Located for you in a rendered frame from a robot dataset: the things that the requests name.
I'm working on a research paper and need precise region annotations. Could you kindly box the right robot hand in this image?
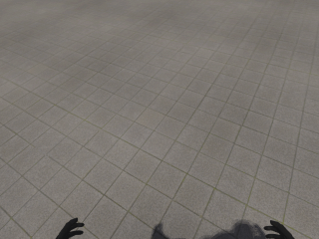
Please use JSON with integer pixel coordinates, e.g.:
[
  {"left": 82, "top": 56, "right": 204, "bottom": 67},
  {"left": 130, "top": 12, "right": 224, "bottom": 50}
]
[{"left": 263, "top": 220, "right": 295, "bottom": 239}]

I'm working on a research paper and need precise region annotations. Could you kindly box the left robot hand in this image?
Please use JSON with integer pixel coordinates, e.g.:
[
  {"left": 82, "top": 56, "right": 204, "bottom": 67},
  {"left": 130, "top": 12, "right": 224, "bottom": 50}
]
[{"left": 56, "top": 218, "right": 85, "bottom": 239}]

